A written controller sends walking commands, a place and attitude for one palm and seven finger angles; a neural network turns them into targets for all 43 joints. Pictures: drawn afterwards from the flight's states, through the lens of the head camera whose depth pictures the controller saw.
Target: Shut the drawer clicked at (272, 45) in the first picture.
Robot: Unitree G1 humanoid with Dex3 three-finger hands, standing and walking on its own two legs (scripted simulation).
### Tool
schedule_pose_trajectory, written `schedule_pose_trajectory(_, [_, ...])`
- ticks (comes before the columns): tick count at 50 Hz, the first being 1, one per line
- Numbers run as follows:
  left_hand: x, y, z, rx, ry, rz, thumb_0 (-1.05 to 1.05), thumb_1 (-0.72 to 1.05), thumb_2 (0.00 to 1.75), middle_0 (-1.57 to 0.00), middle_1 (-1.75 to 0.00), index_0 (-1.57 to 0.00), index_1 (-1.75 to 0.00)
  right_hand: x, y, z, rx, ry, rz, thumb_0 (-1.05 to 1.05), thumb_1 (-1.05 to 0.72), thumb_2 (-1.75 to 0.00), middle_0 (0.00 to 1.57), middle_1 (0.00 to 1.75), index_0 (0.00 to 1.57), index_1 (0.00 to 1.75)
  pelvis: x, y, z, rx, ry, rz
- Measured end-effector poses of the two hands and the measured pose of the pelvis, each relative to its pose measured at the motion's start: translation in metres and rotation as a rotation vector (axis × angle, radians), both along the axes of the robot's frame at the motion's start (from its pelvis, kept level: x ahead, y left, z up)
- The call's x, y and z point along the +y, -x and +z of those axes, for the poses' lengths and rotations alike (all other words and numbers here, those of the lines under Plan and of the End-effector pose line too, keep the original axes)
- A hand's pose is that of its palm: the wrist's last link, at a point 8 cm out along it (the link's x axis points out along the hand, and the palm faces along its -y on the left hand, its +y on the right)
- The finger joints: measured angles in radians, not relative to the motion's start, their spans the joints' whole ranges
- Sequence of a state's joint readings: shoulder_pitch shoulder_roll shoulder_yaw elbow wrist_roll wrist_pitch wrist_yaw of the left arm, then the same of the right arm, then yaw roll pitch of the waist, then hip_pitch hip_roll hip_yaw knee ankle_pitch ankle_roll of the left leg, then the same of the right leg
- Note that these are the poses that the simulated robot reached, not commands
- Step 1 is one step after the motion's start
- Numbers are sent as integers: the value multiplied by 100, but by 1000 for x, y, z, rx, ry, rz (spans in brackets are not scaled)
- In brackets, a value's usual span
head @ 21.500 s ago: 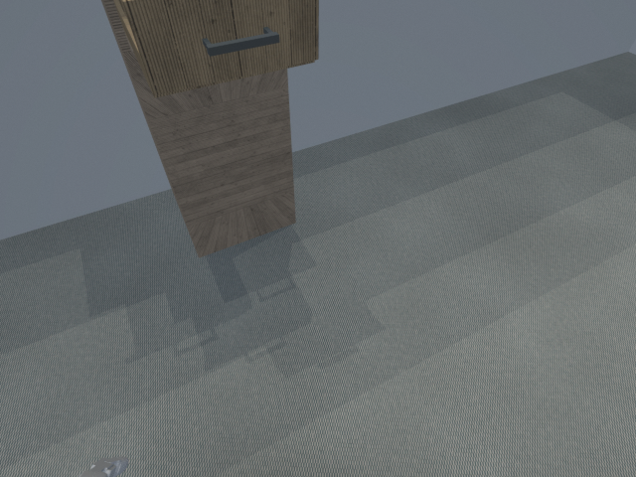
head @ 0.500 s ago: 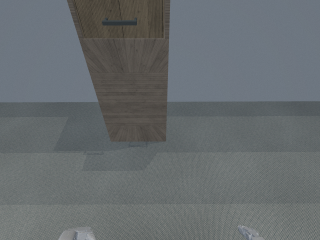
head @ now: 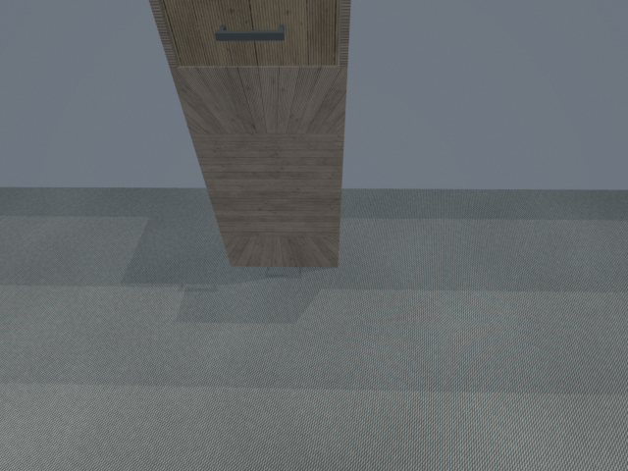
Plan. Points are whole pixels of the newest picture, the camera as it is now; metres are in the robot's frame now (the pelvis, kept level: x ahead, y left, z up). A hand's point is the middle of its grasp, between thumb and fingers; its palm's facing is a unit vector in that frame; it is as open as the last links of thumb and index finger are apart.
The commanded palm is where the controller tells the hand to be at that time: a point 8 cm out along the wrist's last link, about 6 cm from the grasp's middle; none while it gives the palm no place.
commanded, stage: let the arm hang, fingers relaxed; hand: left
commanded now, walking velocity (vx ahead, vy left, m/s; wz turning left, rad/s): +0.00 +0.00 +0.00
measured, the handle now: (251, 32) +0.94 +0.20 +0.14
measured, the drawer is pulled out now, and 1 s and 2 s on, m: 0.00 0.00 0.00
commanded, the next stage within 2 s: look to check the result in 0.38 s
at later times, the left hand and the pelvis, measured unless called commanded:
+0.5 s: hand out of the picture +0.09 +0.20 -0.15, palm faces -0.01 -0.95 -0.30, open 7.4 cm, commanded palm none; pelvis +0.01 -0.02 +0.00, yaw -1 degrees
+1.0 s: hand out of the picture +0.10 +0.21 -0.15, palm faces -0.02 -0.94 -0.34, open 7.4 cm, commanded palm none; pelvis +0.03 -0.03 +0.01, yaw -1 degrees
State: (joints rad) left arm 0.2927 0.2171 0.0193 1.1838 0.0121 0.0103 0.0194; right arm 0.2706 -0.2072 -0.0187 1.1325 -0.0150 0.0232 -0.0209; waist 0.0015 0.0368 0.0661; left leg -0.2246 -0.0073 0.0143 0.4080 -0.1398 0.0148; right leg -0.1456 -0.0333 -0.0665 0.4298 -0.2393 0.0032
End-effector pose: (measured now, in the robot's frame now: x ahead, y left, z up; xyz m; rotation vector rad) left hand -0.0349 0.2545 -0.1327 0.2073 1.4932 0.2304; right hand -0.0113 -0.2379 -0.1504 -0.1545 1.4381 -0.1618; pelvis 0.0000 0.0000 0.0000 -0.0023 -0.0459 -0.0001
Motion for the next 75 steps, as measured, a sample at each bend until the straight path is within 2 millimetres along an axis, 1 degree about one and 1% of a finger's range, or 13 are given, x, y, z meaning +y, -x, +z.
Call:
schedule_pose_trajectory(5, [-4, -41, 0, -97, 1, -38, 1, 91, 90, -24, -36, -24, -35, -4, -10, 0, -38, -1, -7, 1, -91, -89, 20, 30, 20, 30, -4, -1, 0, -2, -2, -4])
schedule_pose_trajectory(11, [-9, -85, 3, -194, 3, -80, 1, 91, 90, -21, -32, -21, -31, -13, -25, 2, -78, 8, -10, 0, -91, -89, 20, 30, 20, 30, -8, -4, 1, -1, -3, -8])
schedule_pose_trajectory(15, [-11, -105, 6, -232, 1, -98, 1, 91, 90, -20, -31, -20, -30, -21, -34, 4, -95, 20, -7, 0, -91, -89, 20, 30, 20, 30, -11, -7, 1, 0, -2, -10])
schedule_pose_trajectory(19, [-11, -117, 9, -250, -7, -107, 1, 91, 90, -20, -30, -20, -30, -30, -43, 7, -108, 35, 0, 0, -91, -89, 20, 30, 20, 30, -14, -10, 2, 0, -2, -11])
schedule_pose_trajectory(25, [-7, -122, 13, -245, -27, -110, 1, 91, 90, -20, -30, -20, -30, -44, -57, 10, -122, 56, 14, 0, -91, -89, 20, 30, 20, 30, -18, -14, 3, 2, -3, -11])
schedule_pose_trajectory(34, [0, -117, 17, -213, -56, -105, 1, 91, 90, -20, -30, -20, -30, -63, -77, 16, -144, 83, 34, 1, -91, -89, 20, 30, 20, 30, -24, -19, 5, 3, -3, -13])
schedule_pose_trajectory(40, [2, -116, 19, -201, -66, -104, 1, 91, 90, -20, -30, -20, -30, -71, -89, 19, -158, 95, 44, 1, -91, -89, 20, 30, 20, 30, -27, -22, 5, 3, -3, -16])
schedule_pose_trajectory(47, [1, -122, 19, -205, -67, -110, 1, 91, 90, -20, -30, -20, -30, -76, -97, 21, -167, 101, 48, 1, -91, -89, 20, 30, 20, 30, -29, -26, 6, 4, -3, -18])
schedule_pose_trajectory(55, [-2, -135, 20, -223, -64, -125, 1, 91, 90, -20, -30, -20, -30, -77, -99, 22, -171, 104, 41, 1, -91, -89, 20, 30, 20, 30, -31, -30, 6, 5, -5, -24])
schedule_pose_trajectory(64, [-3, -148, 21, -241, -62, -142, 1, 91, 90, -20, -30, -20, -30, -77, -94, 22, -158, 102, 26, 1, -91, -89, 20, 30, 20, 30, -31, -34, 7, 8, -6, -31])
schedule_pose_trajectory(75, [-3, -154, 22, -249, -63, -150, 1, 91, 90, -20, -30, -20, -30, -76, -88, 21, -146, 103, 14, 1, -91, -89, 20, 30, 20, 30, -30, -36, 7, 6, -6, -34])
